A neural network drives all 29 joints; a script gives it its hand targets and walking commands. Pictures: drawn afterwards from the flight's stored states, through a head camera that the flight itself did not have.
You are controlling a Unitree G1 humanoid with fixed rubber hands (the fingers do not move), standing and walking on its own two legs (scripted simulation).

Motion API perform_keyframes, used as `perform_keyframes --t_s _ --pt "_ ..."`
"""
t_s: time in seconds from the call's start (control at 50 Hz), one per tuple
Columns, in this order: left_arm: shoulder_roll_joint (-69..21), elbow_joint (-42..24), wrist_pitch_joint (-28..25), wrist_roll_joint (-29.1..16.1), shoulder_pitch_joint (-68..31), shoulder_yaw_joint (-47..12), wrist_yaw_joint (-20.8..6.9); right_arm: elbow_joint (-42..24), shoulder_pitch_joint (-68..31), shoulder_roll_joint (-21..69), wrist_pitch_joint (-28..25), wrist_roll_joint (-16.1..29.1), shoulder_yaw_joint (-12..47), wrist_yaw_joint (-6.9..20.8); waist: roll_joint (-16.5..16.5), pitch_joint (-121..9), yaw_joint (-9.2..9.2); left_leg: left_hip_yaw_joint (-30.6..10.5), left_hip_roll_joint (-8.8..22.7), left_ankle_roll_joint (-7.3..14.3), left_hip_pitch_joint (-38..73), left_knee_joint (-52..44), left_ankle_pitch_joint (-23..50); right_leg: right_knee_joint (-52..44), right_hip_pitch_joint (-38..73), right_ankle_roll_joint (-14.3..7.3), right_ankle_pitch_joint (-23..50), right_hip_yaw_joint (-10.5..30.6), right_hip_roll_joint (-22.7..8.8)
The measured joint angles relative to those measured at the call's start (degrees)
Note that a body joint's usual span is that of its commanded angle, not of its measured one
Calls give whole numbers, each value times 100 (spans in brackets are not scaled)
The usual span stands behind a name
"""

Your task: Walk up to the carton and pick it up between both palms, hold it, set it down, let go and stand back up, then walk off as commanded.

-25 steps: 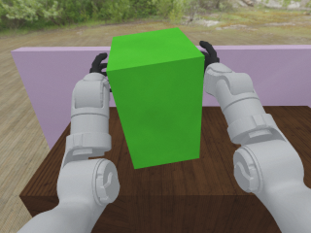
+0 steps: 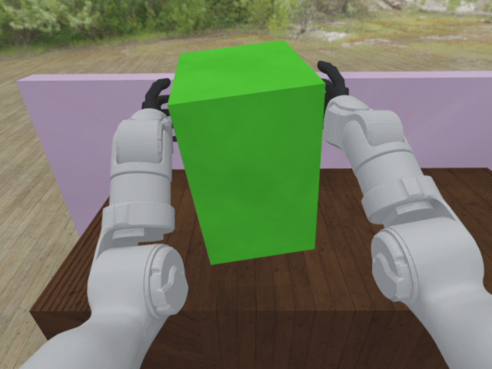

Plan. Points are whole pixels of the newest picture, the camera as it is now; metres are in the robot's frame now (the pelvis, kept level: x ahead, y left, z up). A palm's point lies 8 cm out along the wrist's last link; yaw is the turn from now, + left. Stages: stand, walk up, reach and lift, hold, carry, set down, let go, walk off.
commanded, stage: hold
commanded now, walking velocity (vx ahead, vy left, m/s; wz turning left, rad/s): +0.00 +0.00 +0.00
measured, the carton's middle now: (247, 151) +0.40 +0.00 +0.26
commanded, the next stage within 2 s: none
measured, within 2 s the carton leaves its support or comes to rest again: neither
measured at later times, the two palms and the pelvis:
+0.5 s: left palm (155, 123) +0.37 +0.14 +0.32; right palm (336, 107) +0.37 -0.13 +0.34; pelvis +0.00 +0.00 +0.00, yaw +0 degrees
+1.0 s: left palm (154, 122) +0.37 +0.14 +0.32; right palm (337, 105) +0.36 -0.13 +0.34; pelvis +0.00 +0.00 +0.00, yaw +0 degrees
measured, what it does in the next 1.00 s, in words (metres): stands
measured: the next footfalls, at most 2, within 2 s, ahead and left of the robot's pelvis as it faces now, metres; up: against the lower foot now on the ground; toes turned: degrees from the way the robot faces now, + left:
none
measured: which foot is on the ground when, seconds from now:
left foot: down 0.00-1.00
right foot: down 0.00-1.00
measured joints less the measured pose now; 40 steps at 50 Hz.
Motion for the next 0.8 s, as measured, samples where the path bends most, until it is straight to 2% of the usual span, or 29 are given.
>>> perform_keyframes --t_s 0.4,0.8 --pt "15 204 -20 0 -52 0 -53 59 -37 -54 112 65 44 -58 1 -87 0 -4 0 0 -1 1 -5 0 0 0 -4 0 1" --pt "17 70 54 -1 -65 0 -46 60 -96 -67 112 131 45 -72 5 -118 0 -8 0 0 -2 1 -11 0 0 0 -10 0 2"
